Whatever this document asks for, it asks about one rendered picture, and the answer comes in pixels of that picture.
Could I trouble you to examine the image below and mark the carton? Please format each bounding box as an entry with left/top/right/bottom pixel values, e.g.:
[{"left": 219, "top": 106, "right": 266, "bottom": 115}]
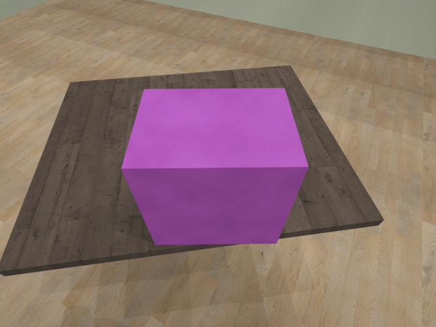
[{"left": 121, "top": 88, "right": 309, "bottom": 245}]

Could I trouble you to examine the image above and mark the table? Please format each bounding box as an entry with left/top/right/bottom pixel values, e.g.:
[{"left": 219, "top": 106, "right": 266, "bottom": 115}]
[{"left": 0, "top": 65, "right": 384, "bottom": 276}]

